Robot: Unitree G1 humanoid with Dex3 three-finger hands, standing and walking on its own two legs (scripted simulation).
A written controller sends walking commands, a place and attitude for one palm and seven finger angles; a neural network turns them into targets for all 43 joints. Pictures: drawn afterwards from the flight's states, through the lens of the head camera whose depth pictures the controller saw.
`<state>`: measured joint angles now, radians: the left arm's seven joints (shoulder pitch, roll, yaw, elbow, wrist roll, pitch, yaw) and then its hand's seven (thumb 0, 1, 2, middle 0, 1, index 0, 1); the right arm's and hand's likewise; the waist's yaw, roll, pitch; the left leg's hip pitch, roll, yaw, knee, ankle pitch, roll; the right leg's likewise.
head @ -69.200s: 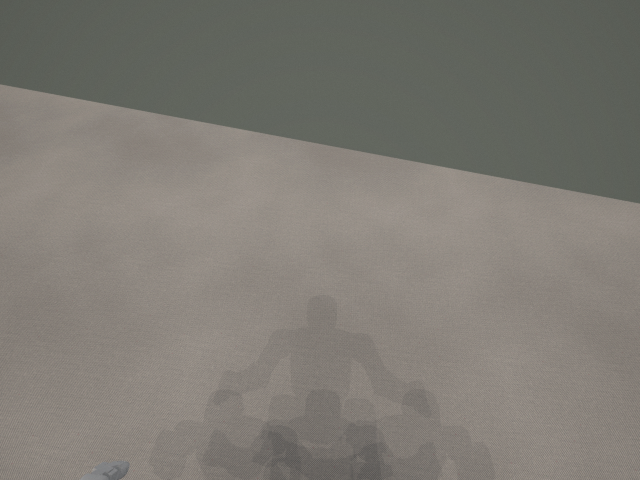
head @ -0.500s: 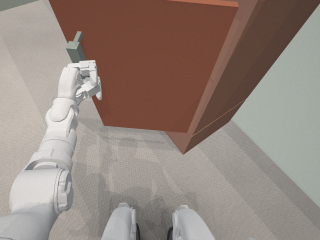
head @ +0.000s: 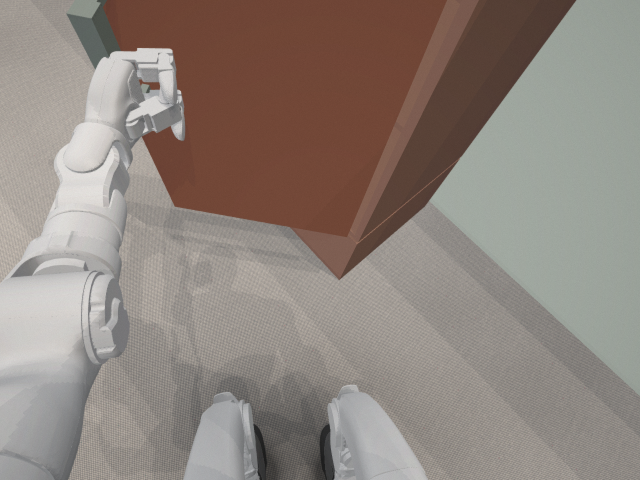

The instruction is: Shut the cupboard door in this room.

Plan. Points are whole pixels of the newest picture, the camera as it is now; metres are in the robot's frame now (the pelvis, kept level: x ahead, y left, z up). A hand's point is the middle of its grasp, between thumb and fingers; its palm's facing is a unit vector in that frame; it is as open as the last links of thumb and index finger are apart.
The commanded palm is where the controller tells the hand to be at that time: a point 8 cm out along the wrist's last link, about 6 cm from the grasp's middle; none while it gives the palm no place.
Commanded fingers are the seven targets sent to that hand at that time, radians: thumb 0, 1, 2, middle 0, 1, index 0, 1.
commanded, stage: push the door shut along its arc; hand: left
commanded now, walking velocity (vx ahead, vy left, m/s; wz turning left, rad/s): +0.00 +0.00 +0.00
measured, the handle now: (120, 59) +0.61 +0.18 +0.08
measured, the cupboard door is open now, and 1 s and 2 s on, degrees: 40 30 30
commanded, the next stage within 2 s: pull the fist back off the door in 0.62 s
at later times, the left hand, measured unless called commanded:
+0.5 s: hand (203, 74) +0.58 +0.08 +0.08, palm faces -0.34 -0.94 -0.03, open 3.0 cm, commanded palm +0.60 +0.10 +0.08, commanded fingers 0.00 0.90 0.90 -1.30 -1.50 -1.30 -1.50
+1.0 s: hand (227, 65) +0.61 +0.05 +0.07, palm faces +0.04 -1.00 -0.05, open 3.1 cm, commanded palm +0.57 +0.08 +0.08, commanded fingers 0.00 0.90 0.90 -1.30 -1.50 -1.30 -1.50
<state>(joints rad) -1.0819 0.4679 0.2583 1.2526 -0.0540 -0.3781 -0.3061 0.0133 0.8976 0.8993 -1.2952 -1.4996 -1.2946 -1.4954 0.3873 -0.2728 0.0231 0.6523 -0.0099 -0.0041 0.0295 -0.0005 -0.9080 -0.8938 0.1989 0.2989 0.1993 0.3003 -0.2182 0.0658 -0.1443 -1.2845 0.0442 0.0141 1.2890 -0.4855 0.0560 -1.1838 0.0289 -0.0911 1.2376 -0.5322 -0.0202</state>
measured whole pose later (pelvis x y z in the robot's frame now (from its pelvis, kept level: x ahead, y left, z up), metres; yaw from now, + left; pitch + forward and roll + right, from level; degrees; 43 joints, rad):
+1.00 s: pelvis +0.01 -0.02 -0.01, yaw -1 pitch +33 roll -5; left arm -1.28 0.42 0.32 1.27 0.11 -0.31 0.13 0.02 0.87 0.90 -1.29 -1.50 -1.29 -1.50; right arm 0.45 -0.22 0.03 0.66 -0.10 -0.02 0.12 0.00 -0.91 -0.89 0.20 0.30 0.20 0.30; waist -0.28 0.09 -0.14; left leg -1.40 0.06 -0.01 1.33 -0.50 0.03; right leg -1.30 0.05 -0.11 1.27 -0.54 -0.04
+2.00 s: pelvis +0.02 -0.03 +0.06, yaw +0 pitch +17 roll +0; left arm -0.52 0.17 0.18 0.78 -0.11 -0.43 0.03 0.01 0.90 0.90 -1.29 -1.50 -1.30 -1.50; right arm 0.40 -0.24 -0.01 0.60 0.02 0.08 0.04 0.00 -0.91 -0.89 0.20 0.30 0.20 0.30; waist -0.09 0.06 -0.13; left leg -0.87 0.04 0.06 0.99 -0.42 0.02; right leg -0.82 0.04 -0.03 1.00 -0.48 -0.05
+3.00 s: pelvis +0.05 +0.00 +0.13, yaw +3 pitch -3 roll -1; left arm 0.48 0.37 0.37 -0.38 -0.09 -0.05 0.10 0.01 0.89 0.90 -0.34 -0.45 -0.34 -0.44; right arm 0.22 -0.24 0.02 0.61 0.03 -0.03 -0.06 0.01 -0.91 -0.89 0.20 0.30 0.20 0.30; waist 0.07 0.09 -0.02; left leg -0.14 -0.03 0.05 0.42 -0.23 0.05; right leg -0.06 0.00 -0.04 0.38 -0.27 0.00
